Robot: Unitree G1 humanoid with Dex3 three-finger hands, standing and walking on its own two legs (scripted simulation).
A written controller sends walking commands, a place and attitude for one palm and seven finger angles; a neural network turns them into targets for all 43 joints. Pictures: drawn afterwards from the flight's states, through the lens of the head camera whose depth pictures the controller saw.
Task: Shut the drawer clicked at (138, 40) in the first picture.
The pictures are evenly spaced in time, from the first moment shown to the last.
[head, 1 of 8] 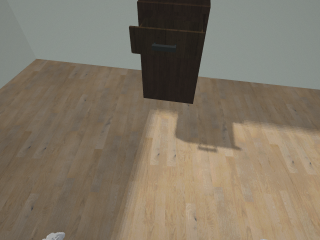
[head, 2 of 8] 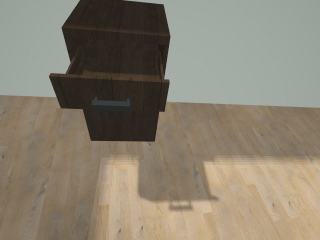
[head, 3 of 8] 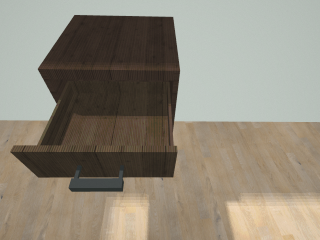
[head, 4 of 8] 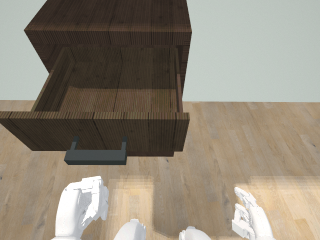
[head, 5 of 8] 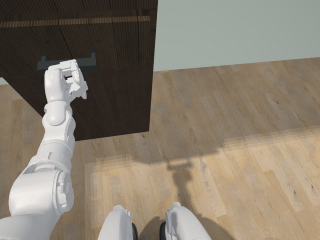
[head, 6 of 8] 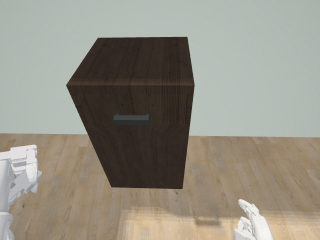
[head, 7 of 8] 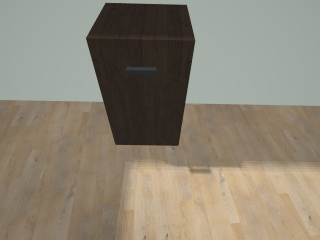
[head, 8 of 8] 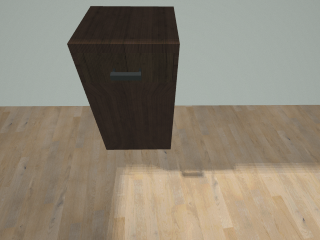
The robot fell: no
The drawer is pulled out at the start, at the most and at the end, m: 0.30 0.30 0.00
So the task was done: yes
